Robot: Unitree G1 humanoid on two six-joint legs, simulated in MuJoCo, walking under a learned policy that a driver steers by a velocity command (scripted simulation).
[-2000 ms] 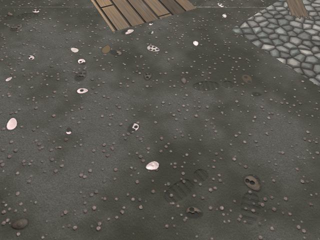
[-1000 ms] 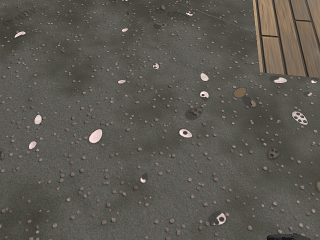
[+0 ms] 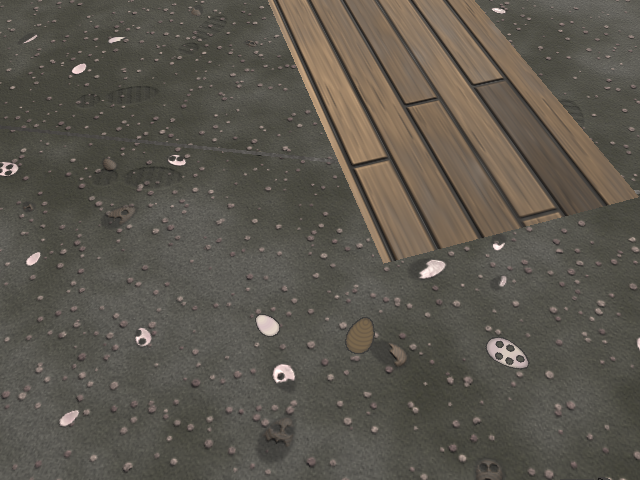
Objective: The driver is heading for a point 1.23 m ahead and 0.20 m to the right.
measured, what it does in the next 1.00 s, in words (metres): walks ahead, turning right: left foot, then right foot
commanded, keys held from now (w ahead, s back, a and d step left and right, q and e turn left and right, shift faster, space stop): w+e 0.46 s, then w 0.54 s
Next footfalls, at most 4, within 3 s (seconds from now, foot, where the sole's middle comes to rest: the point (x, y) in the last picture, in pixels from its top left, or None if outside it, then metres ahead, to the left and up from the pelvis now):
0.10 left None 0.24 0.13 -0.78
0.62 right None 0.44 -0.16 -0.78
1.18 left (421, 332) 0.80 -0.11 -0.78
1.72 right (539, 272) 0.98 -0.40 -0.78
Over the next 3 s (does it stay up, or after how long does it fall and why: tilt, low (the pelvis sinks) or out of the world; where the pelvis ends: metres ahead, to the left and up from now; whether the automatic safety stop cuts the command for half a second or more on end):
stays up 1.20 -0.36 0.01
